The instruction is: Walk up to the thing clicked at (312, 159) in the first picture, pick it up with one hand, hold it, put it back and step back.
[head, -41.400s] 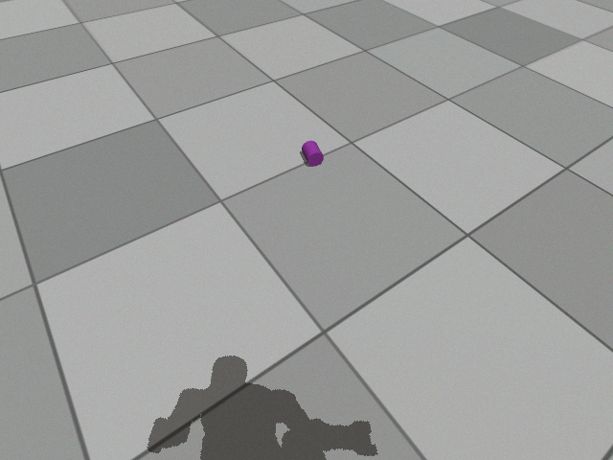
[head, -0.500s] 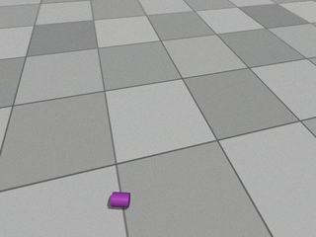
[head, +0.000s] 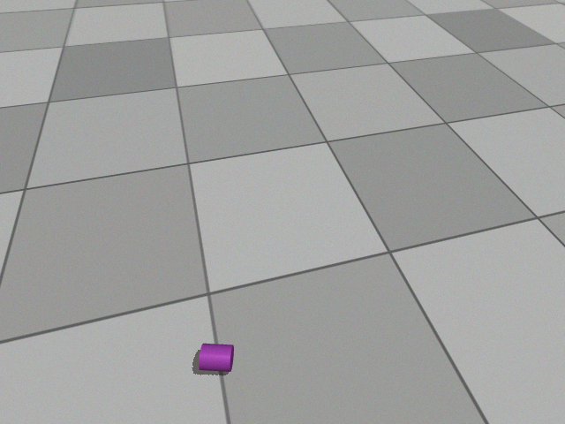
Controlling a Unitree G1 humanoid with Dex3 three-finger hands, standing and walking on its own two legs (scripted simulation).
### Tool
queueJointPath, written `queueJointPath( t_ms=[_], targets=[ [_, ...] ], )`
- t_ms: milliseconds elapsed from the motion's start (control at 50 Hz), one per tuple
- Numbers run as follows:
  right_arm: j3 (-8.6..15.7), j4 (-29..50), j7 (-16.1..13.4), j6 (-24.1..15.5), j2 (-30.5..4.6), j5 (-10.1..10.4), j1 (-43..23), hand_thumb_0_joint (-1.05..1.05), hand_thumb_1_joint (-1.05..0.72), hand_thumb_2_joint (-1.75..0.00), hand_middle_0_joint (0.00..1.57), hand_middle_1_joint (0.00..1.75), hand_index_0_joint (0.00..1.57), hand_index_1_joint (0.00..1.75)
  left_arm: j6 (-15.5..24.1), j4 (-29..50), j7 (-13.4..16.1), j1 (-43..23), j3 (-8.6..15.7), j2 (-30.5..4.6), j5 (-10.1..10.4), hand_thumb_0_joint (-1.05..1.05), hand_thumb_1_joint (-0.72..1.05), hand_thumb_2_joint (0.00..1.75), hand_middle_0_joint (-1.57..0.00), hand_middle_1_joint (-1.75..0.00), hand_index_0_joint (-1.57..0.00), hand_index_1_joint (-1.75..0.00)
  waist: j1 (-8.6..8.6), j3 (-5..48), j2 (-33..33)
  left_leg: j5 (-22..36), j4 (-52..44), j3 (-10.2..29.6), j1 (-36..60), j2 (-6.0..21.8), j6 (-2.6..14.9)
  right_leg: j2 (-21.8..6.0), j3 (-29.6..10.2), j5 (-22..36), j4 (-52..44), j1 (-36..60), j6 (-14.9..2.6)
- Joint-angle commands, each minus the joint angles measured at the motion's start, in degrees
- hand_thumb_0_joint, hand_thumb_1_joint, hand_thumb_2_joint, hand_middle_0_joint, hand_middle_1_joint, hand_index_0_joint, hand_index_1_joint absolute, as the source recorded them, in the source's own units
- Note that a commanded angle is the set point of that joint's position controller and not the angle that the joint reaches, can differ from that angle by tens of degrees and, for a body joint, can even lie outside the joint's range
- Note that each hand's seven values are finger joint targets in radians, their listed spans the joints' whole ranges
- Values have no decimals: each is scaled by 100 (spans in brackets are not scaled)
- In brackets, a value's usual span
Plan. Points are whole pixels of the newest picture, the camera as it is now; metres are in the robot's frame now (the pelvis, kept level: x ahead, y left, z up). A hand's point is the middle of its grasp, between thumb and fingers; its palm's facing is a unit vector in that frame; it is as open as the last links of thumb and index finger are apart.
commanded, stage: stand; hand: left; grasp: from above
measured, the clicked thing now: (216, 357) +0.45 +0.20 -0.74
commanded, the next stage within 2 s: rise first in 0.20 s
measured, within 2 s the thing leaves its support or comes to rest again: neither
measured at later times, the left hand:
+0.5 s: hand out of the picture +0.13 +0.25 -0.17, palm faces +0.00 -0.95 -0.32, open 8.3 cm
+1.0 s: hand out of the picture +0.11 +0.26 -0.23, palm faces -0.17 -0.87 -0.46, open 13.8 cm
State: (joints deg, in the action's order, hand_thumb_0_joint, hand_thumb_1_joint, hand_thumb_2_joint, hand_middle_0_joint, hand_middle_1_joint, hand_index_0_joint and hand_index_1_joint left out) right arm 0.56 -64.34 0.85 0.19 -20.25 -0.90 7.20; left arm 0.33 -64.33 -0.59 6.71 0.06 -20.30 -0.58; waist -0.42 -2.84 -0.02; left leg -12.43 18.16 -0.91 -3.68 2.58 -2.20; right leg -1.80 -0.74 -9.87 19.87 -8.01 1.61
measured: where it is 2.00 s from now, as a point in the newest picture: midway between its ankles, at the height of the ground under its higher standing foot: outside the picture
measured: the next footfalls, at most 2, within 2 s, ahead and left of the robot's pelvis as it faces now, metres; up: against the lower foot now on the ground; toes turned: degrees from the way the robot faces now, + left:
none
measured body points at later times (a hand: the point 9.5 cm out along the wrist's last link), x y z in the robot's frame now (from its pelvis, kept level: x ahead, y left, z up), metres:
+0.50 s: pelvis -0.02 +0.00 -0.02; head +0.04 +0.01 +0.43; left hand +0.13 +0.30 -0.14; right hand +0.08 -0.27 -0.14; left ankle -0.03 +0.14 -0.75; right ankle +0.01 -0.14 -0.75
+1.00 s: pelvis -0.02 +0.02 -0.09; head +0.07 +0.03 +0.35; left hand +0.12 +0.31 -0.20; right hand +0.16 -0.23 -0.18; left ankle -0.03 +0.14 -0.75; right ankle +0.01 -0.14 -0.75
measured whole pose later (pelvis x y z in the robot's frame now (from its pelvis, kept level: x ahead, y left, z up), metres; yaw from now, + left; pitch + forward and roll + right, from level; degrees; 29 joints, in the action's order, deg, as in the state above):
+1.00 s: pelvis -0.02 +0.02 -0.09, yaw +2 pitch +16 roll -1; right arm 2.8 -34.1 0.1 -6.4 -13.5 0.1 10.5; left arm -8.9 -30.5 0.4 12.3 6.1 -16.4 -17.4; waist -1.0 5.9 -0.2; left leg -31.5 63.9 2.0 -48.4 1.6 -1.1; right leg -2.8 -0.1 -26.8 60.9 -50.0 2.9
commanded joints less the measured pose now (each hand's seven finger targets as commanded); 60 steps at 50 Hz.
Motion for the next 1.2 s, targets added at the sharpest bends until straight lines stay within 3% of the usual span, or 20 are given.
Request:
queueJointPath(
  t_ms=[0, 260, 280, 300, 320, 340, 360, 400, 440, 500, 560, 620, 680, 740, 820, 900, 920, 960, 1060, 1180],
  targets=[
    [225, 320, -107, -143, -1197, 31, -190, 0, -90, -90, 20, 30, 20, 30, 134, 361, 105, -252, 211, -1265, 27, 0, 90, 90, -20, -30, -20, -30, 31, 367, 33, 898, -283, 304, -160, 515, 274, -550, -386, 1046, -249, 190, -271],
    [241, 355, -113, -158, -1238, 34, -203, 0, -90, -90, 20, 30, 20, 30, 131, 367, 103, -210, 222, -1258, 0, 0, 90, 90, -20, -30, -20, -30, 38, 404, 49, 897, -296, 341, -103, 532, 293, -544, -376, 1018, -245, 185, -258],
    [237, 357, -108, -157, -1211, 35, -216, 0, -92, -91, 20, 30, 20, 30, 131, 362, 101, -214, 210, -1267, -5, 0, 82, 95, -13, -38, -15, -38, 31, 382, -19, 966, -300, 350, -92, 532, 275, -540, -350, 1046, -233, 163, -262],
    [-58, 1944, -213, -447, -154, 405, -145, 0, -98, -92, 20, 30, 20, 30, 644, 2373, 167, -2225, 207, -116, 254, 0, 78, 91, -21, -46, -21, -46, -587, -95, 39, 103, 205, -278, -1027, -282, 260, 135, 183, 234, -23, -970, -142],
    [-13, 1653, -260, -457, -357, 419, 145, 0, -90, -90, 20, 30, 20, 30, 567, 1786, 204, -2727, 373, -529, 198, 0, 70, 91, -24, -54, -21, -54, -427, 231, -209, -19, 285, -255, -1006, -274, 287, 128, 229, 2, 18, -641, -115],
    [46, 1566, -296, -401, -534, 402, 284, 0, -89, -90, 20, 30, 20, 30, 324, 763, 226, -1692, 744, -1085, 84, 0, 62, 91, -22, -59, -19, -61, -284, 40, -242, -178, 390, -242, -1280, -329, 297, 157, 295, -280, 67, -750, -173],
    [147, 1707, -280, -349, -547, 376, 332, 0, -88, -90, 20, 30, 20, 30, 249, 530, 116, -1274, 767, -980, 24, 0, 54, 90, -19, -67, -18, -68, -124, 100, -178, -45, 608, -257, -1416, -293, 267, 190, 292, -239, 263, -884, -195],
    [342, 1890, -340, -442, -574, 292, 512, 0, -89, -90, 20, 30, 20, 30, 329, 956, 7, -1670, 1086, -1530, -251, 0, 38, 90, -18, -79, -18, -79, -79, 956, -69, 300, 935, -189, -1464, -310, 259, 139, 251, 191, 655, -788, -167],
    [424, 2089, -282, -478, -478, 185, 669, 0, -92, -90, 20, 30, 20, 30, 201, 382, -181, -758, 1078, -1232, -646, 0, 22, 85, -17, -91, -20, -88, 18, 1317, -148, 579, 1379, -142, -1856, -372, 241, 109, 266, 490, 1101, -803, -173],
    [533, 2527, -252, -498, -435, 199, 615, 0, -94, -91, 20, 30, 20, 30, 64, 1307, -174, -500, 1254, -1315, -835, 0, -2, 87, -17, -96, -19, -94, 274, 2001, 408, 857, 1525, -141, -1738, -427, 152, 132, 256, 619, 1356, -733, -226],
    [485, 2851, -224, -494, -339, 239, 433, 0, -91, -90, 20, 30, 20, 30, -360, 1487, -37, -503, 948, -791, -932, 0, -26, 87, -20, -93, -20, -92, 113, 1395, 213, 409, 1594, -74, -2114, -367, 134, 170, 327, 94, 1360, -1306, -215],
    [521, 3130, -177, -552, -336, 236, 357, 0, -90, -90, 20, 30, 20, 30, -643, 1896, 52, -479, 954, -793, -982, 0, -43, 89, -19, -94, -18, -95, 49, 1350, -2, 50, 1895, -14, -2489, -293, 154, 205, 389, -312, 1647, -1721, -205],
    [533, 3222, -165, -675, -287, 216, 432, 0, -91, -90, 20, 30, 20, 30, -678, 2322, 62, -617, 828, -608, -1068, 0, -47, 90, -17, -97, -17, -97, -66, 1366, -106, -193, 2302, 10, -2825, -269, 159, 213, 383, -533, 2060, -2267, -189],
    [575, 3368, -144, -792, -257, 166, 496, 0, -91, -91, 20, 30, 20, 30, -528, 3020, 88, -542, 1069, -825, -1199, 0, -51, 93, -15, -98, -14, -99, 0, 1941, 113, -10, 2841, 30, -3095, -257, 149, 169, 340, -371, 2640, -2538, -202],
    [565, 3527, -162, -904, -212, 136, 500, 0, -91, -90, 20, 30, 20, 30, -501, 3601, 146, 38, 1029, -772, -1566, 0, -56, 97, -13, -100, -11, -101, 1, 2262, 505, 149, 3264, 104, -3325, -196, 93, 142, 321, -310, 3224, -3007, -240],
    [562, 3675, -162, -917, -190, 143, 490, 0, -91, -91, 20, 30, 20, 30, -737, 4135, 230, 551, 941, -605, -1690, 0, -55, 97, -11, -103, -10, -103, -57, 2314, 403, 335, 3527, 159, -3547, -175, 114, 150, 333, -166, 3458, -3175, -221],
    [574, 3715, -165, -928, -200, 146, 466, 0, -92, -91, 20, 30, 20, 30, -775, 4389, 265, 412, 1045, -756, -1713, 0, -54, 95, -12, -101, -11, -102, -56, 2348, 487, 282, 3605, 164, -3628, -178, 126, 136, 313, -180, 3500, -3237, -224],
    [567, 3741, -163, -951, -199, 145, 440, 0, -90, -90, 20, 30, 20, 30, -847, 4363, 280, 252, 872, -635, -1790, 0, -54, 96, -11, -101, -10, -102, -210, 2191, 308, 51, 3778, 209, -3916, -164, 164, 135, 314, -327, 3593, -3504, -210],
    [523, 3742, -134, -1130, -241, 64, 280, 0, -93, -91, 20, 30, 20, 30, -599, 3576, 288, -526, 850, -759, -2311, 0, -57, 96, -12, -101, -11, -102, -362, 2075, 279, -444, 4761, 284, -5103, -150, 182, 99, 321, -824, 4667, -4865, -244],
    [594, 3726, 22, -1308, -368, 59, 216, 0, -89, -90, 20, 30, 20, 30, 226, 3470, 495, -1120, 562, -846, -3144, 0, -50, 93, -14, -100, -13, -100, -276, 3442, 544, -637, 6071, 220, -6078, -315, 149, 74, 274, -881, 6011, -5978, -238]
  ],
)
